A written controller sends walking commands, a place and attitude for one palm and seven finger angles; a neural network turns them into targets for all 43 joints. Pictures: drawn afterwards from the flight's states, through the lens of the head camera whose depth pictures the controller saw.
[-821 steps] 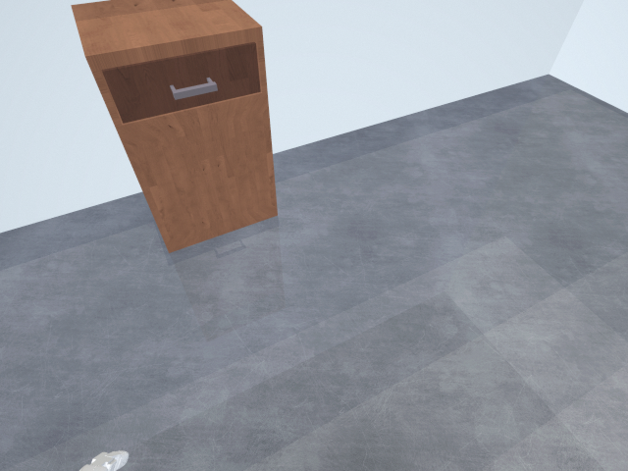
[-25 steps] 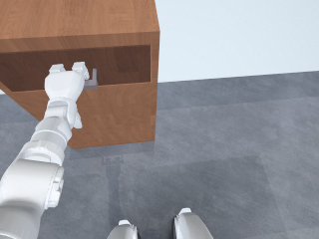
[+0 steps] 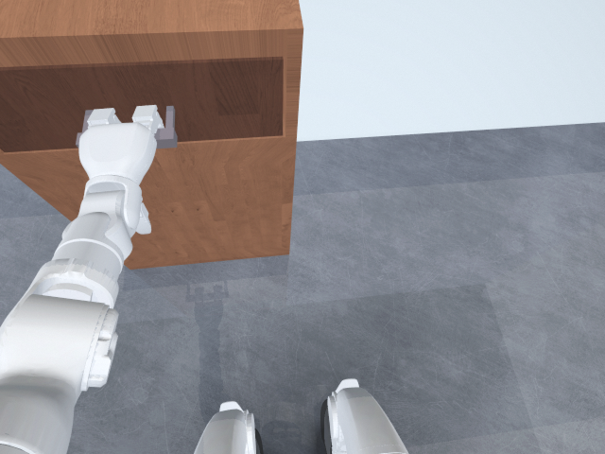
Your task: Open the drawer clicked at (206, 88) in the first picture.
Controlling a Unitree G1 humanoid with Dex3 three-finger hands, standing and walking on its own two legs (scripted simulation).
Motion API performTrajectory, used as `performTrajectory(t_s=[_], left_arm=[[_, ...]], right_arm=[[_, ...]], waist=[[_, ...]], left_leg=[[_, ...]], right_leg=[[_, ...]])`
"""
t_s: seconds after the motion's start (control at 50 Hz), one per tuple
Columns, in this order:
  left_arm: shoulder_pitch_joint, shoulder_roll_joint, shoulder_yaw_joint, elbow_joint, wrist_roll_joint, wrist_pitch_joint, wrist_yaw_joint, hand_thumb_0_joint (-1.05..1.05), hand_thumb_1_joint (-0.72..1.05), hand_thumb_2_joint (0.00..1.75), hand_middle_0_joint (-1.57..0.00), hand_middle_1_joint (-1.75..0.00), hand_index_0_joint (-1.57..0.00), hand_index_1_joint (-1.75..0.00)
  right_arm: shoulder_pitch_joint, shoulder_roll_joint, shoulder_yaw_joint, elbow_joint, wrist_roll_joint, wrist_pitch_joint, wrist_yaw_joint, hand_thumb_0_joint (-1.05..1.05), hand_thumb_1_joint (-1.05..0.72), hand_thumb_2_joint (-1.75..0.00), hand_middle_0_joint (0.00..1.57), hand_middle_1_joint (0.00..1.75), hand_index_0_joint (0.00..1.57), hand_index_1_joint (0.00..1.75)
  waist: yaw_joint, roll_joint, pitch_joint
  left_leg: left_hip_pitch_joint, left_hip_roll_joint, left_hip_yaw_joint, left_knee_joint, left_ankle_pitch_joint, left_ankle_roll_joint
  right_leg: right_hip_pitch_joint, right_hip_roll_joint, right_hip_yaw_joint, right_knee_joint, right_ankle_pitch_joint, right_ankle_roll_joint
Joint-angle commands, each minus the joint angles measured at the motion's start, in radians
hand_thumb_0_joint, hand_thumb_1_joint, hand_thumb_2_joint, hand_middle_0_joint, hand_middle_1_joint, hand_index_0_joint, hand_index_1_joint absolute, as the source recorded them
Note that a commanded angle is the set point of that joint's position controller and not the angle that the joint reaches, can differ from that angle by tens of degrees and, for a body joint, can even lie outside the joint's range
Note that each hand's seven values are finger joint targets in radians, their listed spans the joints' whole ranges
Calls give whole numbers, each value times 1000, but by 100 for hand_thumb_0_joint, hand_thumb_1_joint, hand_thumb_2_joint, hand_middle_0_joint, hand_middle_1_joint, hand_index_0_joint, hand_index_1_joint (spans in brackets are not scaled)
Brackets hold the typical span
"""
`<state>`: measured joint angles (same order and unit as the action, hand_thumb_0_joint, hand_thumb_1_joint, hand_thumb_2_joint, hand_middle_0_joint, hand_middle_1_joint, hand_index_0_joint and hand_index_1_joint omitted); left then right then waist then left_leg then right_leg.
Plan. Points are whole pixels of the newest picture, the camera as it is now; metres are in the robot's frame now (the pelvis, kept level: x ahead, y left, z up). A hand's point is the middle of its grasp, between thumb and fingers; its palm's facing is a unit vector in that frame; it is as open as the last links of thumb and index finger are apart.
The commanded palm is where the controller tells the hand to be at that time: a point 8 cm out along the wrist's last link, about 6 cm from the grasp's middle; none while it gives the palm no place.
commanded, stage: lower the fingers behind the handle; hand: left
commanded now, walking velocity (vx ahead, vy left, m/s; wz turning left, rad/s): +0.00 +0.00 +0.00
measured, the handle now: (129, 128) +0.57 +0.20 +0.00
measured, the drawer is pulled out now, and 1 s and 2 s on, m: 0.00 0.00 0.07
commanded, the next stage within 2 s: close the thumb around the handle in 0.48 s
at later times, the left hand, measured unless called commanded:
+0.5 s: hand (137, 170) +0.51 +0.19 -0.02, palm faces -0.07 -0.02 -1.00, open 13.9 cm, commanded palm +0.50 +0.19 +0.02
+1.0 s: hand (137, 167) +0.52 +0.19 -0.02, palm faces -0.08 -0.02 -1.00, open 9.0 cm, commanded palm +0.50 +0.19 +0.02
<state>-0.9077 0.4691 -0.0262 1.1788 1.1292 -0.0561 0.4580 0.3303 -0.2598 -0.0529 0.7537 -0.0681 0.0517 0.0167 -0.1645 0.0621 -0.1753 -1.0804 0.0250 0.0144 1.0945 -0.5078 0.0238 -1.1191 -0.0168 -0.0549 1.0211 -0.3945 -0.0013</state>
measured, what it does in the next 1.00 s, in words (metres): stands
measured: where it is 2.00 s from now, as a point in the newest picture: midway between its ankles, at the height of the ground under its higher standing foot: outside the picture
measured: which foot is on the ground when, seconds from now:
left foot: down 0.00-1.00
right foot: down 0.00-1.00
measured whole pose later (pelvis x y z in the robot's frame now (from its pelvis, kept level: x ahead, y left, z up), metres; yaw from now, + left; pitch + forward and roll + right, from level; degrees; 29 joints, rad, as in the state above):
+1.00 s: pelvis +0.00 +0.00 -0.01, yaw +0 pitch +29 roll -2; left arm -0.94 0.51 -0.02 1.17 1.11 -0.03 0.41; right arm 0.33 -0.26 -0.03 0.73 -0.05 0.04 0.01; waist -0.18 0.07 -0.17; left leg -1.12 0.03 0.02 1.13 -0.52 0.02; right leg -1.17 -0.01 -0.05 1.06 -0.40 0.00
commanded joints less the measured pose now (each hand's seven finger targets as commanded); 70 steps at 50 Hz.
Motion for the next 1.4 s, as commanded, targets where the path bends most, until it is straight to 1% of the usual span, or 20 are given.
performTrajectory(t_s=[0.0,0.1,0.18,0.28,0.36,0.46,0.52,0.56,0.76,0.8,0.84,0.88,0.98,1.0,1.06,1.12,1.18,1.2,1.28,1.38], left_arm=[[-396,203,41,-121,1,15,38,0,-50,30,-30,-120,-30,-120],[-449,227,37,-143,8,35,32,0,-50,30,-30,-120,-30,-120],[-432,234,46,-154,-6,39,10,0,-50,30,-30,-120,-30,-120],[-411,233,36,-132,-22,33,-19,0,-50,30,-30,-120,-30,-120],[-389,272,70,-159,-20,5,-27,0,-50,30,-30,-120,-30,-120],[-389,223,46,-181,-13,-18,-13,0,-50,30,-30,-120,-30,-120],[-383,253,68,-179,-12,-15,2,0,-50,30,-30,-120,-30,-120],[-398,232,55,-170,-11,-7,11,0,-50,30,-30,-120,-30,-120],[-448,240,41,-125,-15,47,7,0,6,54,-34,-126,-34,-126],[-426,271,57,-121,-14,48,-4,0,17,59,-35,-127,-35,-127],[-422,253,43,-122,-16,43,-15,0,28,64,-36,-128,-36,-128],[-409,252,50,-163,-17,22,-25,0,40,68,-36,-130,-36,-130],[-376,236,44,-151,-17,3,-26,0,68,80,-38,-133,-38,-133],[-375,243,56,-172,-16,-3,-22,0,73,83,-39,-133,-39,-133],[-382,210,40,-160,-18,-6,-10,0,90,90,-40,-135,-40,-135],[-369,219,53,-178,-17,-3,4,0,90,90,-40,-135,-40,-135],[-397,180,24,-180,-9,8,15,0,90,90,-40,-135,-40,-135],[-385,157,12,-163,-8,16,17,0,90,90,-40,-135,-40,-135],[-401,191,30,-171,-16,31,15,0,90,90,-40,-135,-40,-135],[-378,198,31,-147,-21,37,1,0,90,90,-40,-135,-40,-135]], right_arm=[[182,-174,-47,-23,-3,-5,-7,0,-90,-90,20,30,20,30],[179,-176,-41,-36,-1,-8,-10,0,-90,-90,20,30,20,30],[188,-176,-43,-42,2,-8,-12,0,-90,-90,20,30,20,30],[187,-173,-34,-44,9,-12,-18,0,-90,-90,20,30,20,30],[187,-173,-33,-47,7,-15,-20,0,-90,-90,20,30,20,30],[191,-166,-40,-47,7,-21,-17,0,-90,-90,20,30,20,30],[192,-172,-41,-43,5,-20,-17,0,-90,-90,20,30,20,30],[190,-171,-43,-37,6,-20,-15,0,-90,-90,20,30,20,30],[192,-178,-37,-30,9,-13,-15,0,-90,-90,20,30,20,30],[194,-181,-32,-35,9,-11,-17,0,-90,-90,20,30,20,30],[194,-178,-33,-40,10,-12,-22,0,-90,-90,20,30,20,30],[197,-175,-35,-48,10,-13,-23,0,-90,-90,20,30,20,30],[191,-174,-35,-47,10,-15,-23,0,-90,-90,20,30,20,30],[195,-174,-37,-50,9,-16,-23,0,-90,-90,20,30,20,30],[196,-171,-41,-43,8,-18,-20,0,-90,-90,20,30,20,30],[200,-173,-44,-41,6,-15,-16,0,-90,-90,20,30,20,30],[206,-170,-48,-33,5,-14,-13,0,-90,-90,20,30,20,30],[207,-170,-50,-30,5,-13,-9,0,-90,-90,20,30,20,30],[204,-171,-47,-30,5,-8,-9,0,-90,-90,20,30,20,30],[199,-171,-42,-28,8,-5,-13,0,-90,-90,20,30,20,30]], waist=[[-30,45,-466],[-36,81,-503],[-34,62,-546],[-42,21,-497],[-20,29,-514],[-27,37,-512],[-18,45,-511],[-32,41,-501],[-50,39,-498],[-36,43,-504],[-44,31,-494],[-30,53,-533],[-29,49,-478],[-22,47,-505],[-36,28,-487],[-17,56,-516],[-30,80,-511],[-34,66,-504],[-31,65,-526],[-32,31,-488]], left_leg=[[292,-34,-45,-92,407,11],[277,-35,-41,-78,392,13],[300,-32,-44,-72,430,13],[240,-36,-34,-77,362,23],[234,-38,-33,-71,369,23],[253,-34,-36,-67,385,20],[243,-34,-35,-67,373,18],[254,-32,-40,-69,379,17],[254,-36,-37,-74,372,20],[244,-38,-36,-75,373,20],[246,-36,-34,-76,373,22],[276,-34,-36,-74,411,19],[258,-31,-36,-75,387,17],[269,-30,-38,-73,400,17],[275,-26,-43,-70,411,15],[297,-28,-42,-71,442,11],[332,-20,-57,-71,474,3],[340,-19,-59,-72,480,2],[323,-27,-44,-75,462,7],[295,-29,-40,-86,439,12]], right_leg=[[265,54,8,-75,271,-33],[262,52,11,-58,270,-32],[293,52,11,-55,306,-28],[309,52,19,-69,283,-24],[323,52,24,-58,295,-28],[294,53,19,-54,291,-28],[294,52,19,-54,279,-28],[275,52,16,-56,274,-28],[280,53,15,-66,274,-26],[300,53,16,-60,281,-27],[298,52,17,-65,286,-25],[310,51,17,-58,312,-25],[279,53,15,-60,283,-26],[286,53,15,-55,291,-27],[266,53,11,-56,290,-26],[276,54,10,-51,306,-29],[237,55,2,-50,302,-30],[232,57,0,-53,300,-30],[280,55,9,-61,318,-27],[302,55,10,-69,322,-26]])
